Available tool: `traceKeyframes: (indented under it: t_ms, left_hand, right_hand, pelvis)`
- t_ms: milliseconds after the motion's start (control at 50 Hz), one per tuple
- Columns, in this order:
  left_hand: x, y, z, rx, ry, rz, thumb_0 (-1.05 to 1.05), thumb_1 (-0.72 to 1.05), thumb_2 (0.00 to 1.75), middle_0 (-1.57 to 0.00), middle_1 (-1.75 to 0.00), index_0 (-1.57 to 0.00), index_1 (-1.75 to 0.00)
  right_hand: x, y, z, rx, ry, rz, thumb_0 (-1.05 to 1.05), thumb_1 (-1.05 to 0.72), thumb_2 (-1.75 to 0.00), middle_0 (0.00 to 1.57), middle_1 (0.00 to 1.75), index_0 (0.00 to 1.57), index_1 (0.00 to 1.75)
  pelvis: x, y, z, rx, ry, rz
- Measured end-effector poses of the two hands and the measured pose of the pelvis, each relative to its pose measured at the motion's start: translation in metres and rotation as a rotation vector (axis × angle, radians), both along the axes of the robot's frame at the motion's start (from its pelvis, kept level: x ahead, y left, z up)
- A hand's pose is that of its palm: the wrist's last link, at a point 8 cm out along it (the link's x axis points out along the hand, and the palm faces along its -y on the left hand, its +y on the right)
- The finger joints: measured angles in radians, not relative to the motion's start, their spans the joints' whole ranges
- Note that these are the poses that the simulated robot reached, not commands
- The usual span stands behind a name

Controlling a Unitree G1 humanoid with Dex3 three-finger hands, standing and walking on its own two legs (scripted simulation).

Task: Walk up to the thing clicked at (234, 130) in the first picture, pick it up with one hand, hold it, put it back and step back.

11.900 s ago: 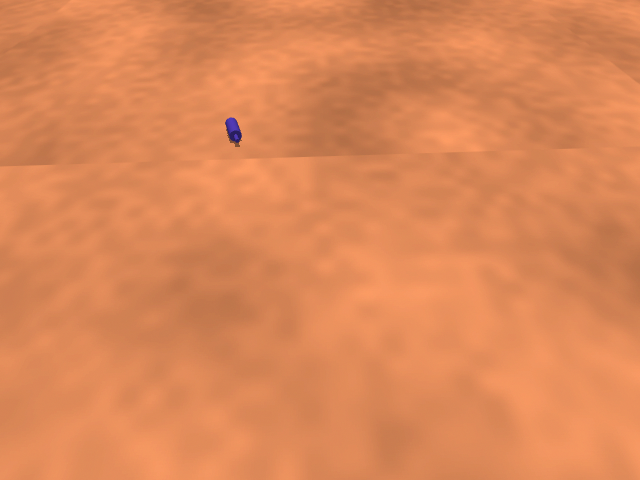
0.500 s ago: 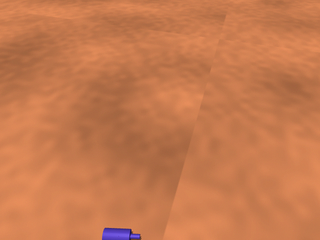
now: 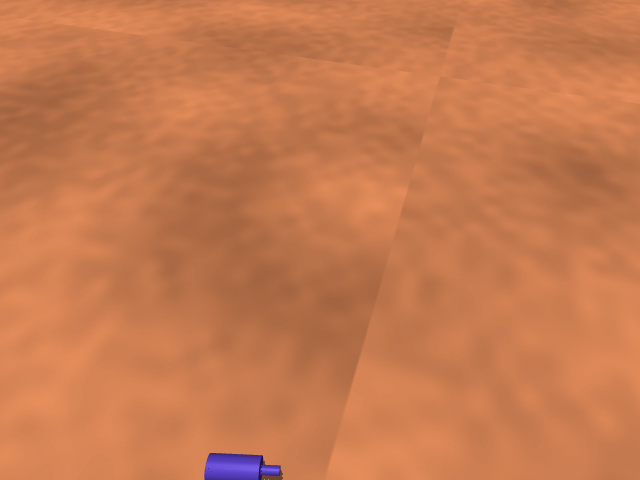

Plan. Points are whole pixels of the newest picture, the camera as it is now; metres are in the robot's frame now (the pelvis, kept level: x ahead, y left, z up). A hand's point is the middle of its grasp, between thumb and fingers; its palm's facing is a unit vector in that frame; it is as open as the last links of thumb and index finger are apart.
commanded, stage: stand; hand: left
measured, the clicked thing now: (244, 468) +0.33 +0.23 -0.75
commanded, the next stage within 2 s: walk up in 0.36 s
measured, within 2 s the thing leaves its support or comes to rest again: neither
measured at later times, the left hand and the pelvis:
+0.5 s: hand out of the picture +0.06 +0.29 -0.15, palm faces +0.01 -0.91 -0.42, open 7.4 cm; pelvis -0.02 +0.02 -0.01, yaw +1 degrees
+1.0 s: hand out of the picture -0.01 +0.38 -0.19, palm faces -0.02 -0.93 -0.37, open 7.4 cm; pelvis -0.06 +0.11 -0.02, yaw +1 degrees
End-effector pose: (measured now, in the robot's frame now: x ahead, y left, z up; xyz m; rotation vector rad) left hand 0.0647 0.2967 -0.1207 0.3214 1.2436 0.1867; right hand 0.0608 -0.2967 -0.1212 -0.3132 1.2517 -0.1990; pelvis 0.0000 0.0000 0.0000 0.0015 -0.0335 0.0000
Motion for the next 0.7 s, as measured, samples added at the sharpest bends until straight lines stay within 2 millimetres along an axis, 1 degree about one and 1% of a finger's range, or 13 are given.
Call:
traceKeyframes:
  t_ms: [360,420,500,560,640,700]
  left_hand:
    - [0.001,0.001,0.0,0.003,0.003,-0.002,0.0,0.9,0.9,-0.2,-0.3,-0.2,-0.3]
    - [-0.001,0.007,0.001,0.024,-0.014,0.02,0.0,0.9,0.9,-0.2,-0.3,-0.21,-0.3]
    - [-0.011,0.03,0.007,0.089,-0.036,0.031,0.0,0.9,0.9,-0.21,-0.3,-0.21,-0.3]
    - [-0.022,0.055,0.009,0.132,-0.026,0.024,0.0,0.9,0.9,-0.21,-0.3,-0.21,-0.3]
    - [-0.031,0.095,0.004,0.167,-0.035,0.021,0.0,0.9,0.9,-0.21,-0.3,-0.21,-0.3]
    - [-0.034,0.127,-0.01,0.168,-0.066,0.035,0.0,0.9,0.9,-0.21,-0.3,-0.21,-0.3]
  right_hand:
    - [0.002,0.001,0.0,0.003,0.002,-0.001,0.01,-0.9,-0.9,0.21,0.3,0.2,0.3]
    - [0.004,-0.004,-0.002,0.001,0.013,0.004,0.01,-0.9,-0.9,0.21,0.3,0.2,0.3]
    - [0.01,-0.006,-0.005,-0.023,0.012,0.024,0.01,-0.9,-0.9,0.21,0.3,0.2,0.3]
    - [0.015,0.0,-0.004,-0.035,-0.01,0.036,0.01,-0.9,-0.9,0.2,0.3,0.2,0.3]
    - [0.014,0.021,-0.007,-0.056,-0.018,0.063,0.0,-0.9,-0.9,0.2,0.3,0.2,0.3]
    - [0.009,0.044,-0.013,-0.081,-0.019,0.083,0.0,-0.9,-0.9,0.2,0.3,0.2,0.3]
  pelvis:
    - [0.001,0.0,0.0,0.0,0.005,0.0]
    - [-0.004,0.003,-0.003,-0.004,0.007,0.008]
    - [-0.017,0.016,-0.009,-0.005,0.004,0.018]
    - [-0.026,0.032,-0.013,-0.01,0.008,0.034]
    - [-0.035,0.056,-0.023,-0.018,0.012,0.066]
    - [-0.042,0.077,-0.037,-0.006,0.005,0.089]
